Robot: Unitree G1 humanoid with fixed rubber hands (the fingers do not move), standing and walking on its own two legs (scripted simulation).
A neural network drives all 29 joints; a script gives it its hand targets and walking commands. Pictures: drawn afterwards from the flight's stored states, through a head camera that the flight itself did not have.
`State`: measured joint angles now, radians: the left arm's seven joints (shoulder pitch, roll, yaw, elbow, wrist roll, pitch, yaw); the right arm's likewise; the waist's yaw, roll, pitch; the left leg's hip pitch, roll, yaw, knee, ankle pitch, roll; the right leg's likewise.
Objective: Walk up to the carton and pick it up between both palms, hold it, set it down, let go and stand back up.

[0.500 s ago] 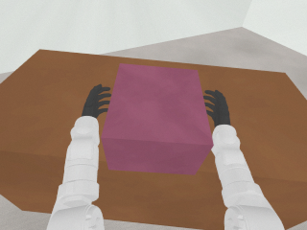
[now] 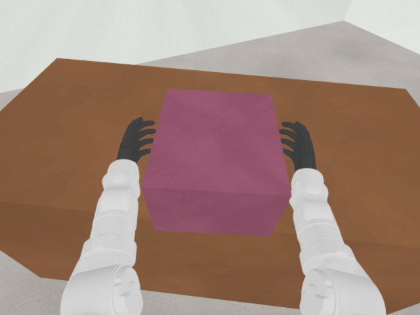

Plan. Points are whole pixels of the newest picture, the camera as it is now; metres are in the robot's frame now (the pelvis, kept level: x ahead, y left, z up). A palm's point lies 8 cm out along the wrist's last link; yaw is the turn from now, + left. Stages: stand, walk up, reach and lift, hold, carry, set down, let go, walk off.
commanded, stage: set down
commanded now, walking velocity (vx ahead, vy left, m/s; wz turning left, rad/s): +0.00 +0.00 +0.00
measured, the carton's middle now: (215, 158) +0.45 +0.01 +0.05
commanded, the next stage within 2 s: none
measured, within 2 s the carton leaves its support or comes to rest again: rests again in 1.00 s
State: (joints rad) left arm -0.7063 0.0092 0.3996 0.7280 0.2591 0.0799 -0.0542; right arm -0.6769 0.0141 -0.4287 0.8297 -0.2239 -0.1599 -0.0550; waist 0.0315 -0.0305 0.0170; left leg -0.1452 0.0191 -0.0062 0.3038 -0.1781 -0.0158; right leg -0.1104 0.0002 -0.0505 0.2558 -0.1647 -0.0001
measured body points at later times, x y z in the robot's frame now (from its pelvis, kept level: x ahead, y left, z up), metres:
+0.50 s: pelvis +0.01 +0.01 +0.00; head +0.06 +0.02 +0.45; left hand +0.44 +0.18 +0.07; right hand +0.43 -0.16 +0.08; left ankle -0.01 +0.12 -0.75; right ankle -0.02 -0.11 -0.75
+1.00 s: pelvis +0.01 +0.01 +0.00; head +0.08 +0.01 +0.44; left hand +0.45 +0.18 +0.05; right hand +0.45 -0.16 +0.06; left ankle -0.01 +0.12 -0.75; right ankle -0.02 -0.11 -0.75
